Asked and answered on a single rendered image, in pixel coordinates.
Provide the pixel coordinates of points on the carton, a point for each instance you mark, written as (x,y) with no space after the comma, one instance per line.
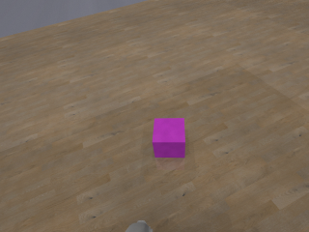
(169,138)

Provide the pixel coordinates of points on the left robot thigh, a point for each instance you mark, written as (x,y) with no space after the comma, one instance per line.
(139,227)

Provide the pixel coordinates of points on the robot left shin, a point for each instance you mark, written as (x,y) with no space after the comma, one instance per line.
(141,221)

